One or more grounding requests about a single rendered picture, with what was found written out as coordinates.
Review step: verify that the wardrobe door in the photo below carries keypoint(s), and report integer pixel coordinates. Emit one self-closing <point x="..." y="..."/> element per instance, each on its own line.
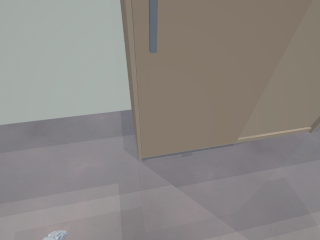
<point x="214" y="60"/>
<point x="291" y="99"/>

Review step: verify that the robot left hand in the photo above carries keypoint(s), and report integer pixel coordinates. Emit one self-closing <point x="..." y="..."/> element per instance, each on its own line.
<point x="56" y="235"/>

